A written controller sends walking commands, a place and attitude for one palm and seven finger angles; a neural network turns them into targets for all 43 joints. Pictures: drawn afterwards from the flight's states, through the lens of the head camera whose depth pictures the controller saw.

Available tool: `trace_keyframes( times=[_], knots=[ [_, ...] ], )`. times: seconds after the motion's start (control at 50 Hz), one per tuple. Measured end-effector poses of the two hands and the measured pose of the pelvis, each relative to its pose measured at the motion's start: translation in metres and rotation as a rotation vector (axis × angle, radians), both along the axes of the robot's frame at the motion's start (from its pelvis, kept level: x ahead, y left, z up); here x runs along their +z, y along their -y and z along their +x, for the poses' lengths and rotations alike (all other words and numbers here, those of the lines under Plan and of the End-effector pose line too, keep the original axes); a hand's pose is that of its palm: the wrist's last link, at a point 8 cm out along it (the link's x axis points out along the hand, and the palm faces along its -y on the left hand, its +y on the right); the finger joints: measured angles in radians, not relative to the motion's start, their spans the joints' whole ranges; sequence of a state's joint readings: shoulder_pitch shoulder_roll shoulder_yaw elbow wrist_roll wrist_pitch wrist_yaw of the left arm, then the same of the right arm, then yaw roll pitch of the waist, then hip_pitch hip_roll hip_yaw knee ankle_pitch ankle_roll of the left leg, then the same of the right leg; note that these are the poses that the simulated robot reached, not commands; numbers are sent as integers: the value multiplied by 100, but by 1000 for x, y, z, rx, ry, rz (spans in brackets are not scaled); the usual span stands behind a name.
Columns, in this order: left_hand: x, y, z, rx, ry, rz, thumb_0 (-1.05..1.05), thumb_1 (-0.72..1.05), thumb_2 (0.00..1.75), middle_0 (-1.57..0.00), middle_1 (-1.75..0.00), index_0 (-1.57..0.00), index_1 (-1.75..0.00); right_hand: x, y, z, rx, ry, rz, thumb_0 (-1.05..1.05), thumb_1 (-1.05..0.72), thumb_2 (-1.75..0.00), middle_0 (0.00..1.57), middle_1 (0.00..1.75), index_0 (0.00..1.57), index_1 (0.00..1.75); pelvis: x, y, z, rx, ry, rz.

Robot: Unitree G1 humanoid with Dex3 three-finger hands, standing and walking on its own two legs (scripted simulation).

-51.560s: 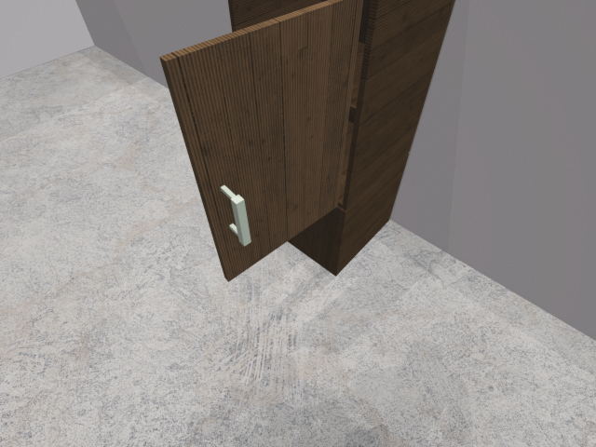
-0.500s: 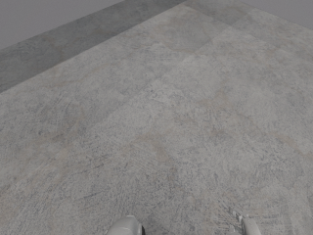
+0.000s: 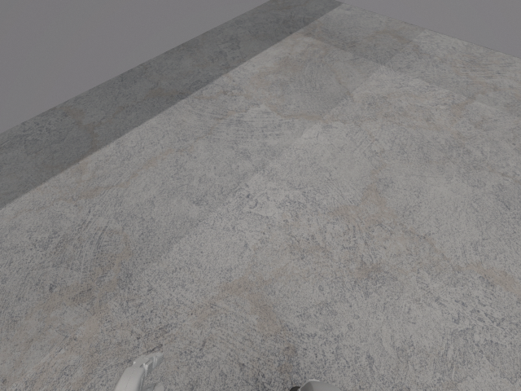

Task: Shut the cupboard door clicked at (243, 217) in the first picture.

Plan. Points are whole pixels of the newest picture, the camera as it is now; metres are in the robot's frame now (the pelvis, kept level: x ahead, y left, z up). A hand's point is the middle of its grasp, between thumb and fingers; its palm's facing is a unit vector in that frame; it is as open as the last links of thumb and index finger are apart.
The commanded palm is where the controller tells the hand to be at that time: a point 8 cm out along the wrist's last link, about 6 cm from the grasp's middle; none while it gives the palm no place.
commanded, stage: turn to face it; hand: left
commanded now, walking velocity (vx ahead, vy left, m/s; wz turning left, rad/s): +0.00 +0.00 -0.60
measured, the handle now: out of the picture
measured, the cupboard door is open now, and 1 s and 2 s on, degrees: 33 33 33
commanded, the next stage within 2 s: none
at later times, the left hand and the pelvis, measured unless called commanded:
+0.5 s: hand (148, 389) +0.15 +0.20 -0.17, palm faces -0.09 -0.98 -0.19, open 7.3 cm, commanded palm none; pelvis +0.10 +0.02 +0.00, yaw -13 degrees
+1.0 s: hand (210, 293) +0.31 +0.10 -0.14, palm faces -0.51 -0.81 -0.29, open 7.3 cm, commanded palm none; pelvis +0.11 -0.02 +0.00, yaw -32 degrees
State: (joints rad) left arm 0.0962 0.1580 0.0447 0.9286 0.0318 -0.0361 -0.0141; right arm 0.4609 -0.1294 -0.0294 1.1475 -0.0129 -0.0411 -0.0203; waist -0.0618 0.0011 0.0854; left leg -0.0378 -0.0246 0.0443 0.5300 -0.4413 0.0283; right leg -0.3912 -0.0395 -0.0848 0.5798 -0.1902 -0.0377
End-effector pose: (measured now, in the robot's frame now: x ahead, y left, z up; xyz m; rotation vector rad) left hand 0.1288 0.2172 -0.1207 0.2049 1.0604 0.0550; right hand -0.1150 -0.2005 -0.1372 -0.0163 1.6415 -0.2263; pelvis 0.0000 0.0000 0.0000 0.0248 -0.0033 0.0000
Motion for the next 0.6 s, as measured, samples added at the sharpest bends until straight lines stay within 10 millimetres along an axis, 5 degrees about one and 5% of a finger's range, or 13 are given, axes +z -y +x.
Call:
trace_keyframes(
  times=[0.1,0.24,0.38,0.48,0.6],
  knots=[
    [1,19,-6,72,-69,-7,-1,91,90,-20,-29,-21,-30,2,23,67,27,62,-14,1,-91,-89,20,30,20,30,10,14,31,-7,10,-4],
    [6,0,-17,89,-203,59,-3,95,90,-20,-29,-21,-30,6,46,193,57,313,-66,1,-92,-89,20,30,20,30,16,18,57,-65,-23,-18],
    [-4,-15,-12,66,-283,36,-1,92,90,-20,-29,-21,-30,26,49,278,66,506,-138,0,-92,-89,20,30,20,30,14,1,79,-149,-25,-27],
    [-21,-34,17,33,-281,12,0,91,90,-20,-29,-21,-30,35,40,303,68,586,-202,0,-91,-89,20,30,20,30,4,-17,96,-206,-27,-41],
    [-12,-45,75,-74,-226,24,0,91,90,-20,-29,-20,-30,43,33,276,22,523,-225,0,-91,-89,20,30,21,30,13,-23,103,-291,-18,-47]
  ],
)
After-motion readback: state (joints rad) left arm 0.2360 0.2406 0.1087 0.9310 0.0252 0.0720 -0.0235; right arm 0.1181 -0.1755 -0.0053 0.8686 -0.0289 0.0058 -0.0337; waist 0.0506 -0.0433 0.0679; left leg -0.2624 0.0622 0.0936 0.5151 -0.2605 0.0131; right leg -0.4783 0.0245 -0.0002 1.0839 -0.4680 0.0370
